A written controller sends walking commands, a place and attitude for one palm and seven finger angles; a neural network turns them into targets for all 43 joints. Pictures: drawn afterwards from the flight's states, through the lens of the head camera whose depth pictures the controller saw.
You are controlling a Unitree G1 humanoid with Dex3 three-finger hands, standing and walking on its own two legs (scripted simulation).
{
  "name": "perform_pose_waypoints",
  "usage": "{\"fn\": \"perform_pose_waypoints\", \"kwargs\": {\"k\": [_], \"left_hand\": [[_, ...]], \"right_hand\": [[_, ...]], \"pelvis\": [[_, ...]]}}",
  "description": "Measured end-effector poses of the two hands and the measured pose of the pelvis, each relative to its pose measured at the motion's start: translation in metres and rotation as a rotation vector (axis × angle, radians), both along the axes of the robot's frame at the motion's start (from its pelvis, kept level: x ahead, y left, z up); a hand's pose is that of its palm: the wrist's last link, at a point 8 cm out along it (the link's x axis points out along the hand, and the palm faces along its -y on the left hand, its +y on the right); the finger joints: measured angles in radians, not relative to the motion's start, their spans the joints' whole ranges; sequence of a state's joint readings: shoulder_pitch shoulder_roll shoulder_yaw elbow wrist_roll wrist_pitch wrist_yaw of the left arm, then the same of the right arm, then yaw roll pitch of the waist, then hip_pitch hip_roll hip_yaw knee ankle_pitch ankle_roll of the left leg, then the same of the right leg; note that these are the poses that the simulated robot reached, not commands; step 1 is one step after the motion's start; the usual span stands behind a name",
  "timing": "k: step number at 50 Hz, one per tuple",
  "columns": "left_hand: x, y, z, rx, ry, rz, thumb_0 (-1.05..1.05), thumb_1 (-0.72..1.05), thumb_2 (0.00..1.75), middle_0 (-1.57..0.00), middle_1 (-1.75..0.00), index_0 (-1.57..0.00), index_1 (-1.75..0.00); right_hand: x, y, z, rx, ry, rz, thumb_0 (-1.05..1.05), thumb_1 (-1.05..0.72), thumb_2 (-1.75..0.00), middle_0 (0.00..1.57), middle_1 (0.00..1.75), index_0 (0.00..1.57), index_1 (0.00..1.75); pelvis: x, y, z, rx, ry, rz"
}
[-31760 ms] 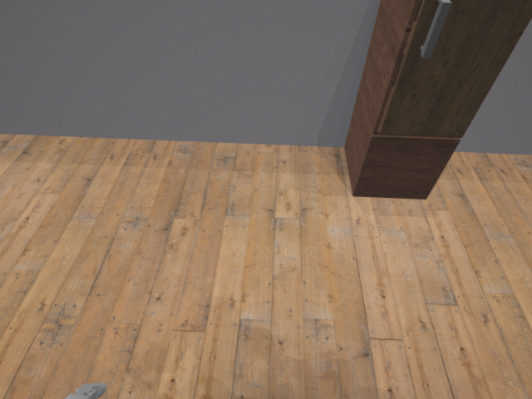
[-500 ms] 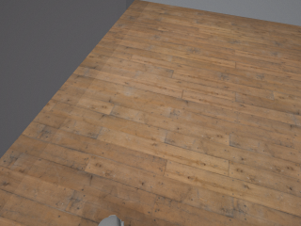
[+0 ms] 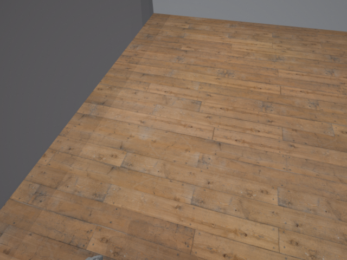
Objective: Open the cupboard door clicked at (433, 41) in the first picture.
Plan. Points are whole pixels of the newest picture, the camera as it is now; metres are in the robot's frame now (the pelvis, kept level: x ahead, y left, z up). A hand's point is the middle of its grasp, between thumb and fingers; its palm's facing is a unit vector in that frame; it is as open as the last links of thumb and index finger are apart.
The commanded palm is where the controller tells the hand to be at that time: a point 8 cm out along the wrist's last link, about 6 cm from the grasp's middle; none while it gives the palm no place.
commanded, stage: turn to face it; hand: left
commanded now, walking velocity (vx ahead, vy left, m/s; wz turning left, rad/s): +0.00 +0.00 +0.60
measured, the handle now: out of the picture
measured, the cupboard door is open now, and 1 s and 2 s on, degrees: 50 50 50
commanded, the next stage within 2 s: none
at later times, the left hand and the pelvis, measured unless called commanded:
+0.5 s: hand (110, 233) +0.21 +0.19 -0.15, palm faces +0.27 -0.93 -0.23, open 7.4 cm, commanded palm none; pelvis +0.15 -0.03 +0.00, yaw +15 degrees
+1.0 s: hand out of the picture +0.14 +0.17 -0.17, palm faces +0.57 -0.78 -0.26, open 7.4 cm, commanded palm none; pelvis +0.21 -0.05 +0.00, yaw +34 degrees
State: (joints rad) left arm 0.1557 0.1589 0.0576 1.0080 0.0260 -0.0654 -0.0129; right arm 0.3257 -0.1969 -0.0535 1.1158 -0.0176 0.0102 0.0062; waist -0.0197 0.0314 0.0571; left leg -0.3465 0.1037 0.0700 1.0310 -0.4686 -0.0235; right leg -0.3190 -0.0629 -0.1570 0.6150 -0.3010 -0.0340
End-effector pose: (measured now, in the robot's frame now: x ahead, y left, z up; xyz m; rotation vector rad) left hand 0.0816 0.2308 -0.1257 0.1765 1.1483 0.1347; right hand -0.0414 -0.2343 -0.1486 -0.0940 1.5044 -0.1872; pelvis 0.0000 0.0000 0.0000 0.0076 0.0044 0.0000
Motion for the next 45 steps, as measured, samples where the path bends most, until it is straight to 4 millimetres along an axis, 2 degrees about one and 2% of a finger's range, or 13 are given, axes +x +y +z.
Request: {"fn": "perform_pose_waypoints", "kwargs": {"k": [3, 7, 11, 14, 17, 23, 28, 32, 36, 41, 45], "left_hand": [[0.005, -0.003, 0.003, 0.006, 0.043, 0.052, 0.0, 0.94, 0.9, -0.21, -0.3, -0.2, -0.3], [0.005, 0.001, -0.002, -0.005, 0.118, 0.098, -0.01, 0.95, 0.9, -0.21, -0.3, -0.2, -0.3], [0.005, 0.006, -0.021, -0.032, 0.19, 0.157, 0.0, 0.93, 0.9, -0.21, -0.3, -0.2, -0.3], [0.014, 0.012, -0.033, -0.033, 0.225, 0.186, 0.0, 0.92, 0.9, -0.21, -0.3, -0.2, -0.3], [0.038, 0.015, -0.027, -0.021, 0.187, 0.22, 0.01, 0.92, 0.9, -0.2, -0.3, -0.2, -0.3], [0.093, 0.011, -0.003, 0.007, 0.037, 0.261, 0.01, 0.91, 0.9, -0.2, -0.3, -0.2, -0.3], [0.117, -0.002, 0.007, 0.065, -0.055, 0.287, 0.01, 0.91, 0.9, -0.2, -0.3, -0.2, -0.3], [0.109, -0.017, 0.013, 0.073, -0.03, 0.341, 0.0, 0.91, 0.9, -0.2, -0.3, -0.2, -0.3], [0.092, -0.032, 0.013, 0.047, 0.023, 0.403, 0.01, 0.91, 0.9, -0.21, -0.3, -0.2, -0.3], [0.058, -0.042, -0.001, 0.001, 0.088, 0.497, 0.01, 0.9, 0.9, -0.21, -0.3, -0.2, -0.3], [0.028, -0.038, -0.022, -0.021, 0.149, 0.571, 0.01, 0.9, 0.9, -0.21, -0.3, -0.2, -0.3]], "right_hand": [[0.055, -0.006, 0.013, -0.015, -0.057, 0.029, 0.01, -0.91, -0.9, 0.2, 0.3, 0.2, 0.3], [0.135, -0.002, 0.02, -0.013, -0.145, 0.103, 0.01, -0.91, -0.9, 0.2, 0.3, 0.2, 0.3], [0.212, 0.008, 0.015, -0.022, -0.238, 0.189, 0.01, -0.91, -0.9, 0.2, 0.3, 0.2, 0.3], [0.255, 0.013, 0.011, -0.04, -0.303, 0.228, 0.01, -0.91, -0.9, 0.2, 0.3, 0.2, 0.3], [0.28, 0.012, 0.016, -0.049, -0.315, 0.27, 0.0, -0.91, -0.9, 0.2, 0.3, 0.2, 0.3], [0.315, -0.003, 0.019, -0.034, -0.288, 0.345, 0.01, -0.91, -0.9, 0.2, 0.3, 0.21, 0.3], [0.349, -0.029, 0.008, -0.014, -0.282, 0.37, 0.01, -0.9, -0.9, 0.2, 0.3, 0.21, 0.3], [0.38, -0.04, 0.013, -0.02, -0.268, 0.415, 0.01, -0.91, -0.9, 0.2, 0.3, 0.2, 0.3], [0.411, -0.036, 0.026, -0.021, -0.273, 0.477, 0.01, -0.91, -0.9, 0.2, 0.3, 0.2, 0.3], [0.453, -0.006, 0.031, -0.013, -0.305, 0.598, 0.01, -0.91, -0.9, 0.2, 0.3, 0.2, 0.3], [0.481, 0.023, 0.028, -0.011, -0.382, 0.684, 0.01, -0.91, -0.9, 0.2, 0.3, 0.2, 0.3]], "pelvis": [[0.028, -0.005, 0.01, 0.0, 0.013, 0.028], [0.062, -0.007, 0.013, 0.002, 0.015, 0.069], [0.095, 0.003, -0.001, -0.015, -0.004, 0.1], [0.112, 0.005, -0.01, -0.016, -0.003, 0.125], [0.122, 0.001, -0.007, -0.017, 0.006, 0.159], [0.14, -0.017, 0.003, -0.027, 0.024, 0.231], [0.161, -0.045, -0.005, -0.004, 0.035, 0.298], [0.175, -0.054, 0.001, 0.004, 0.022, 0.364], [0.19, -0.058, 0.01, 0.026, 0.025, 0.423], [0.201, -0.053, 0.007, 0.029, 0.023, 0.497], [0.203, -0.044, -0.008, 0.007, 0.015, 0.545]]}}
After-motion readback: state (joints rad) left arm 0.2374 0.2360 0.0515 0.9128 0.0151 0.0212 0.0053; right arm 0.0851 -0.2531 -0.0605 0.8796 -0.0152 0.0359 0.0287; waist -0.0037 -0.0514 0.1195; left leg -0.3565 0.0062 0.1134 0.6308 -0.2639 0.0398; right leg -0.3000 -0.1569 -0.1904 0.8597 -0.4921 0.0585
